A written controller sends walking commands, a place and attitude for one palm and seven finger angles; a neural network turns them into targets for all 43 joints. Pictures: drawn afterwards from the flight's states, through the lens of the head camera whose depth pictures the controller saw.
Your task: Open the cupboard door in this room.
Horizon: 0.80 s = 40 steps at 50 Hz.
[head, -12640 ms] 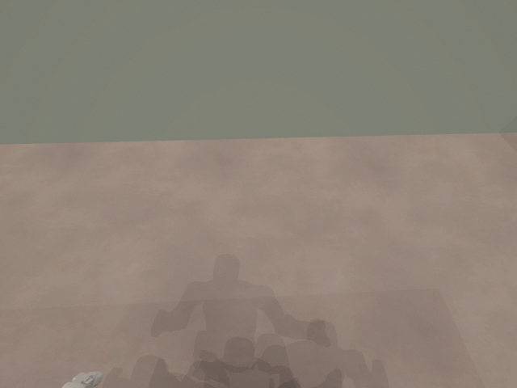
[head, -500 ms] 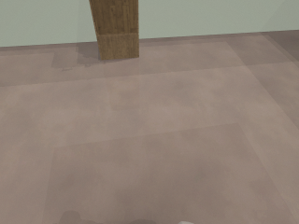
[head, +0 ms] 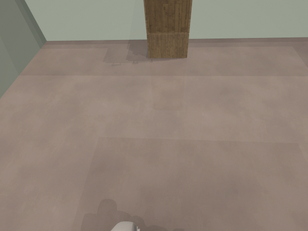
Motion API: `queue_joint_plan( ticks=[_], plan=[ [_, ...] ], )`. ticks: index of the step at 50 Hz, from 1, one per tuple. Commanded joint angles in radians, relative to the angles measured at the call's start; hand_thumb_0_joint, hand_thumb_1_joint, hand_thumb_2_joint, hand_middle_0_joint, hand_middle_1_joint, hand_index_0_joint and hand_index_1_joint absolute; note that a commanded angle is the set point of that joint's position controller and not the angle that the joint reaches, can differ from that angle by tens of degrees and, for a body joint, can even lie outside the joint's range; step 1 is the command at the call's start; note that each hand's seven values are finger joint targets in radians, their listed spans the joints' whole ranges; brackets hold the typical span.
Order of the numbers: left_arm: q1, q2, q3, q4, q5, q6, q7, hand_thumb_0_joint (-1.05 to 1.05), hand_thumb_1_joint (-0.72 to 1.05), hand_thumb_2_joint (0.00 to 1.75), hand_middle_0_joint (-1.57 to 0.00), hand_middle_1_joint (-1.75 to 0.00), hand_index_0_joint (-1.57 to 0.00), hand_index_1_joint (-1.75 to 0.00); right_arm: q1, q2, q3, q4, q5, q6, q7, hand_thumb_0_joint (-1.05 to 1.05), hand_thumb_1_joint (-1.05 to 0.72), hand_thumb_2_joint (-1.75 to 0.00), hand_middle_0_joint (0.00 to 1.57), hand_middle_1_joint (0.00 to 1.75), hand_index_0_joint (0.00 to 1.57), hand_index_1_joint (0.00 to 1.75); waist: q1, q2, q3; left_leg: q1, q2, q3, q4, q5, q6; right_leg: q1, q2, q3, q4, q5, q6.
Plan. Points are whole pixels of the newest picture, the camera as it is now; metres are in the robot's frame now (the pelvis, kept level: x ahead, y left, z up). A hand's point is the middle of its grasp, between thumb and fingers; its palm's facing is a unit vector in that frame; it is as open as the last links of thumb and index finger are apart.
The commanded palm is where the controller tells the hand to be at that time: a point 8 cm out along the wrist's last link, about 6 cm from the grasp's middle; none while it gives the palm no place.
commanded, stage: turn or walk to find it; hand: left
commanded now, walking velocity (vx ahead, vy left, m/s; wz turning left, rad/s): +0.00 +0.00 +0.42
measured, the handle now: out of the picture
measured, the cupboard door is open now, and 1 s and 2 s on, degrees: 0 0 0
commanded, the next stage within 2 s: stand and wait in 0.78 s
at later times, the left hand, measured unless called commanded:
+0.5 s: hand out of the picture +0.02 +0.26 -0.16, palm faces +0.21 -0.94 -0.27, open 7.4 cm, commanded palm none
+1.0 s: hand out of the picture -0.08 +0.18 -0.16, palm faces +0.40 -0.88 -0.25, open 7.3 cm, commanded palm none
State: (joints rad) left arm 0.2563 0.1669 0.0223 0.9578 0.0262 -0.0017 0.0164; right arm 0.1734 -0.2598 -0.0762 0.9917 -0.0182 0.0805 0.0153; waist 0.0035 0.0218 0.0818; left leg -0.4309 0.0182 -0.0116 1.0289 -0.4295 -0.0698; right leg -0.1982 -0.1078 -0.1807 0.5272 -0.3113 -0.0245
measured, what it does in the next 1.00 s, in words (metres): steps on the spot, turning left: left foot, then right foot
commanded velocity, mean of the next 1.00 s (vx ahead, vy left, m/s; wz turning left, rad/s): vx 0.00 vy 0.00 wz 0.32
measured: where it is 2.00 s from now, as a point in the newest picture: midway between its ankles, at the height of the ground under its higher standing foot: outside the picture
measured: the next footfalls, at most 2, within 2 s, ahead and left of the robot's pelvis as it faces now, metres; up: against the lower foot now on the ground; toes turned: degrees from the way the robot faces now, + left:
left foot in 0.18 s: +0.01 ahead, +0.15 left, +0.00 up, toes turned +9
right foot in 0.62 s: +0.04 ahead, -0.09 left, +0.00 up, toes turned +10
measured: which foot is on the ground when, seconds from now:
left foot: up 0.00-0.16, down 0.18-0.62, up 0.64-1.00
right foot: down 0.00-0.18, up 0.20-0.60, down 0.62-1.00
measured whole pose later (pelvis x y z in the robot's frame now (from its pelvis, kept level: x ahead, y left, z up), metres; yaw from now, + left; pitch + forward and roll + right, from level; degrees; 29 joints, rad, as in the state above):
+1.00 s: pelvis -0.04 -0.01 +0.00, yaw +23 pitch +0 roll +2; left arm 0.26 0.17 0.02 0.98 0.03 0.00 0.02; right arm 0.21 -0.24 -0.06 1.04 -0.02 0.07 0.01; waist 0.02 0.01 0.07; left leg -0.34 0.04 -0.01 0.86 -0.43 -0.07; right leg -0.23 -0.11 -0.20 0.50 -0.27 -0.03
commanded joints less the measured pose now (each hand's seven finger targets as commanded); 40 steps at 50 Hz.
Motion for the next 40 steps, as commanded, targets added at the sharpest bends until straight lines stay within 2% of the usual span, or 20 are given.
queue_joint_plan(
  ticks=[1, 4, 6, 7, 8, 9, 10, 12, 14, 16, 23, 28, 29, 30, 31, 32, 33, 35, 37, 40],
  plan=[
    [0.083, 0.239, 0.063, -0.024, 0.006, -0.008, 0.016, 0.00, 0.90, 0.90, -0.20, -0.30, -0.20, -0.30, -0.099, -0.028, 0.009, -0.094, 0.009, -0.037, -0.003, 0.00, -0.90, -0.90, 0.20, 0.30, 0.20, 0.30, 0.052, -0.215, -0.084, -0.027, 0.002, 0.056, -0.162, -0.038, 0.008, 0.145, -0.240, 0.165, -0.120, 0.623, -0.121],
    [0.076, 0.255, 0.070, -0.016, 0.007, -0.002, 0.015, 0.00, 0.90, 0.90, -0.20, -0.30, -0.20, -0.30, -0.085, -0.029, 0.013, -0.094, 0.013, -0.047, -0.005, 0.00, -0.90, -0.90, 0.20, 0.30, 0.20, 0.30, 0.048, -0.233, -0.117, 0.046, -0.002, 0.086, -0.316, -0.022, 0.021, 0.161, -0.251, 0.148, -0.077, 0.624, -0.111],
    [0.052, 0.258, 0.072, -0.014, 0.000, 0.002, 0.013, 0.00, 0.90, 0.90, -0.20, -0.30, -0.20, -0.30, -0.039, -0.040, 0.014, -0.081, 0.011, -0.055, -0.007, 0.00, -0.90, -0.90, 0.20, 0.30, 0.20, 0.30, 0.017, -0.218, -0.132, 0.165, -0.004, 0.112, -0.495, 0.117, 0.031, 0.114, -0.230, 0.101, -0.015, 0.569, -0.061],
    [0.040, 0.246, 0.071, -0.018, -0.010, 0.007, 0.012, 0.00, 0.90, 0.90, -0.20, -0.30, -0.20, -0.30, 0.001, -0.068, 0.008, -0.071, 0.009, -0.065, -0.005, 0.00, -0.90, -0.90, 0.20, 0.30, 0.20, 0.30, -0.011, -0.157, -0.155, 0.290, 0.023, 0.086, -0.637, 0.256, 0.048, 0.037, -0.206, 0.064, 0.067, 0.480, -0.013],
    [0.048, 0.205, 0.067, -0.035, -0.016, 0.013, 0.007, 0.00, 0.90, 0.90, -0.20, -0.30, -0.20, -0.30, 0.028, -0.151, -0.011, -0.075, 0.002, -0.075, -0.006, 0.00, -0.90, -0.90, 0.20, 0.30, 0.20, 0.30, -0.024, 0.073, -0.185, 0.450, 0.190, -0.125, -0.691, 0.466, 0.108, -0.154, -0.111, 0.006, 0.236, 0.201, 0.052],
    [0.025, 0.147, 0.045, -0.072, -0.014, 0.017, 0.003, 0.00, 0.90, 0.90, -0.20, -0.30, -0.20, -0.30, 0.075, -0.224, -0.029, -0.067, 0.002, -0.069, -0.010, 0.00, -0.90, -0.90, 0.20, 0.30, 0.20, 0.30, -0.045, 0.282, -0.165, 0.499, 0.383, -0.325, -0.677, 0.815, 0.234, -0.349, -0.025, 0.017, 0.402, -0.320, 0.098],
    [-0.060, 0.164, 0.043, -0.078, -0.007, 0.033, 0.014, 0.00, 0.90, 0.90, -0.20, -0.30, -0.20, -0.30, 0.116, -0.213, -0.030, -0.042, 0.002, -0.067, -0.021, 0.00, -0.90, -0.90, 0.20, 0.30, 0.20, 0.30, -0.083, 0.246, -0.158, 0.404, 0.377, -0.307, -0.694, 0.750, 0.262, -0.319, -0.021, 0.110, 0.502, -0.336, 0.093],
    [-0.090, 0.167, 0.052, -0.063, -0.013, 0.036, 0.005, 0.00, 0.90, 0.90, -0.20, -0.30, -0.20, -0.30, 0.024, -0.165, -0.018, -0.060, -0.002, -0.065, -0.032, 0.00, -0.90, -0.90, 0.20, 0.30, 0.20, 0.30, -0.043, 0.190, -0.076, 0.326, 0.295, -0.251, -0.697, 0.632, 0.258, -0.357, -0.021, 0.153, 0.574, -0.216, 0.093],
    [-0.043, 0.161, 0.052, -0.039, -0.010, 0.032, -0.005, 0.00, 0.90, 0.90, -0.20, -0.30, -0.20, -0.30, -0.024, -0.140, -0.007, -0.078, 0.000, -0.073, -0.031, 0.00, -0.90, -0.90, 0.20, 0.30, 0.20, 0.30, -0.006, 0.137, -0.085, 0.314, 0.238, -0.176, -0.698, 0.616, 0.227, -0.331, -0.011, 0.148, 0.580, -0.130, 0.102],
    [-0.034, 0.160, 0.051, -0.034, -0.011, 0.033, -0.005, 0.00, 0.90, 0.90, -0.20, -0.30, -0.20, -0.30, -0.012, -0.135, -0.007, -0.077, 0.003, -0.077, -0.029, 0.00, -0.90, -0.90, 0.20, 0.30, 0.20, 0.30, -0.007, 0.124, -0.092, 0.316, 0.213, -0.155, -0.705, 0.617, 0.217, -0.320, -0.002, 0.148, 0.565, -0.094, 0.109],
    [-0.105, 0.142, 0.046, -0.083, -0.013, 0.034, 0.001, 0.00, 0.90, 0.90, -0.20, -0.30, -0.20, -0.30, 0.038, -0.140, -0.023, -0.080, -0.005, -0.066, -0.024, 0.00, -0.90, -0.90, 0.20, 0.30, 0.20, 0.30, -0.036, 0.129, -0.074, 0.273, 0.216, -0.254, -0.712, 0.490, 0.241, -0.263, 0.032, 0.151, 0.372, -0.130, 0.108],
    [-0.020, 0.141, 0.045, -0.077, -0.020, 0.017, 0.004, 0.00, 0.90, 0.90, -0.20, -0.30, -0.20, -0.30, 0.009, -0.144, -0.032, -0.096, -0.005, -0.057, -0.020, 0.00, -0.90, -0.90, 0.20, 0.30, 0.20, 0.30, 0.007, 0.133, -0.112, 0.174, 0.171, -0.290, -0.631, 0.498, 0.210, -0.041, 0.080, 0.124, 0.052, -0.012, 0.090],
    [0.026, 0.151, 0.050, -0.065, -0.020, 0.009, 0.007, 0.00, 0.90, 0.90, -0.20, -0.30, -0.20, -0.30, 0.004, -0.128, -0.031, -0.103, 0.000, -0.056, -0.019, 0.00, -0.90, -0.90, 0.20, 0.30, 0.20, 0.30, 0.031, 0.096, -0.129, 0.105, 0.140, -0.271, -0.576, 0.430, 0.177, 0.072, 0.062, 0.127, -0.090, 0.084, 0.087],
    [0.053, 0.209, 0.060, -0.064, -0.009, -0.003, 0.013, 0.00, 0.90, 0.90, -0.20, -0.30, -0.20, -0.30, 0.023, -0.078, -0.025, -0.109, 0.009, -0.057, -0.014, 0.00, -0.90, -0.90, 0.20, 0.30, 0.20, 0.30, 0.039, -0.059, -0.151, -0.018, 0.057, -0.197, -0.444, 0.258, 0.115, 0.201, -0.069, 0.250, -0.213, 0.091, 0.055],
    [0.054, 0.294, 0.077, -0.073, 0.004, -0.009, 0.019, 0.00, 0.90, 0.90, -0.20, -0.30, -0.20, -0.30, 0.030, -0.014, -0.012, -0.135, 0.009, -0.059, -0.010, 0.00, -0.90, -0.90, 0.20, 0.30, 0.20, 0.30, 0.041, -0.325, -0.124, -0.181, -0.088, -0.039, -0.217, -0.092, 0.043, 0.227, -0.322, 0.507, -0.261, 0.167, -0.052],
    [0.037, 0.290, 0.077, -0.091, -0.010, -0.008, 0.019, 0.00, 0.90, 0.90, -0.20, -0.30, -0.20, -0.30, 0.012, -0.069, -0.027, -0.133, -0.004, -0.043, -0.016, 0.00, -0.90, -0.90, 0.20, 0.30, 0.20, 0.30, 0.052, -0.307, -0.108, -0.144, -0.047, -0.089, -0.044, -0.153, 0.047, 0.064, -0.378, 0.517, -0.287, 0.149, -0.113],
    [-0.016, 0.269, 0.078, -0.105, -0.010, -0.001, 0.024, 0.00, 0.90, 0.90, -0.20, -0.30, -0.20, -0.30, 0.007, -0.078, -0.034, -0.127, -0.003, -0.031, -0.014, 0.00, -0.90, -0.90, 0.20, 0.30, 0.20, 0.30, 0.024, -0.267, -0.063, -0.130, -0.036, -0.098, 0.081, -0.114, 0.052, -0.028, -0.356, 0.504, -0.305, 0.062, -0.127],
    [-0.116, 0.203, 0.056, -0.125, -0.011, -0.004, 0.018, 0.00, 0.90, 0.90, -0.20, -0.30, -0.20, -0.30, 0.058, -0.060, -0.033, -0.075, -0.007, -0.022, 0.000, 0.00, -0.90, -0.90, 0.20, 0.30, 0.20, 0.30, -0.032, -0.135, -0.013, -0.126, -0.007, -0.071, 0.191, 0.029, 0.039, -0.072, -0.235, 0.308, -0.273, 0.063, -0.085],
    [-0.102, 0.177, 0.048, -0.121, -0.012, -0.013, 0.016, 0.00, 0.90, 0.90, -0.20, -0.30, -0.20, -0.30, 0.096, -0.047, -0.027, -0.054, -0.006, -0.020, 0.003, 0.00, -0.90, -0.90, 0.20, 0.30, 0.20, 0.30, -0.030, -0.176, -0.035, -0.128, -0.001, -0.044, 0.211, 0.093, 0.018, -0.027, -0.193, 0.214, -0.254, 0.162, -0.065],
    [-0.055, 0.174, 0.049, -0.100, -0.010, -0.014, 0.017, 0.00, 0.90, 0.90, -0.20, -0.30, -0.20, -0.30, 0.087, -0.049, -0.024, -0.046, -0.007, -0.017, 0.002, 0.00, -0.90, -0.90, 0.20, 0.30, 0.20, 0.30, -0.012, -0.193, -0.033, -0.123, 0.016, -0.033, 0.187, 0.110, 0.001, -0.005, -0.202, 0.198, -0.262, 0.148, -0.071]
  ],
)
